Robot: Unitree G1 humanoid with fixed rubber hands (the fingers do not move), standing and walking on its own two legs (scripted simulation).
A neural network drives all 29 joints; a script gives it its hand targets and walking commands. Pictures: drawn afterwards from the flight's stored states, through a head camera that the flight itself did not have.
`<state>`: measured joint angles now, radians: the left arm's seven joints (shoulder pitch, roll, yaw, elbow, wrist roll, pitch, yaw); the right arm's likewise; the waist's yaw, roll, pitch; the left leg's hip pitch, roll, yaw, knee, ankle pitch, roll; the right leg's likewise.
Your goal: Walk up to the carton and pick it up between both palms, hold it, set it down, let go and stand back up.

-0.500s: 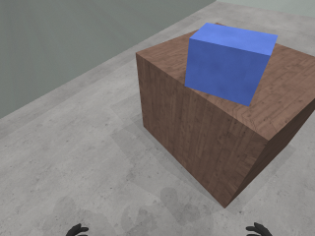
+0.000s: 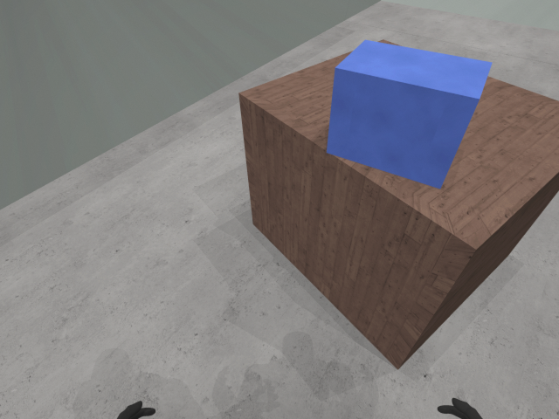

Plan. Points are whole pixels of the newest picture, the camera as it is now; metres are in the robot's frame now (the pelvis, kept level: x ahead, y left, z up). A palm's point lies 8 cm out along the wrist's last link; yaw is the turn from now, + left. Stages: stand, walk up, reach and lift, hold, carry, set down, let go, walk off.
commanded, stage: stand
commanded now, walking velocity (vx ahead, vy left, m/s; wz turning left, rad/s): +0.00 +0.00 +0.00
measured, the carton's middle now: (401, 111) +0.81 -0.29 +0.03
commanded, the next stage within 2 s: walk up in 0.30 s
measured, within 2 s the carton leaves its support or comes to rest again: neither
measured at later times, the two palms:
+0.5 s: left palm out of the picture +0.12 +0.26 -0.09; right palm out of the picture +0.11 -0.25 -0.09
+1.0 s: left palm (160, 387) +0.22 +0.20 -0.07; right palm out of the picture +0.16 -0.35 -0.12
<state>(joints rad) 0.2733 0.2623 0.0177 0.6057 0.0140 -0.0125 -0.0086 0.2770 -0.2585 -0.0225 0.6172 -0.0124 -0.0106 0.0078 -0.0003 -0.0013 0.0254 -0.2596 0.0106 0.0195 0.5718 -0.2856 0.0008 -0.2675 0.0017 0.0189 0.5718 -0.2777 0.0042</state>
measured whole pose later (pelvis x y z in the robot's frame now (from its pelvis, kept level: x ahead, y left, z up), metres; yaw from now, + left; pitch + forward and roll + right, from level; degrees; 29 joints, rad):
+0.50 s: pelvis +0.00 +0.00 +0.00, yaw +0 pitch -2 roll +0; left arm 0.28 0.26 0.02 0.62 0.01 -0.01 -0.01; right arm 0.28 -0.26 -0.02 0.63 -0.01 -0.01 0.01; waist 0.00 0.00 0.03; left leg -0.25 0.01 0.03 0.56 -0.28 0.00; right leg -0.26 0.00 0.03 0.56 -0.27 0.01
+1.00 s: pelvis +0.10 -0.06 -0.01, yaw -19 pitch -4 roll -1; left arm 0.46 0.25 0.05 0.64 0.06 -0.05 0.05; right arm 0.21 -0.35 -0.05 0.62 -0.06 0.02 0.07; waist 0.03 0.15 0.09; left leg -0.57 0.09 0.03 1.22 -0.40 -0.03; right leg -0.26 0.01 0.01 0.66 -0.34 -0.04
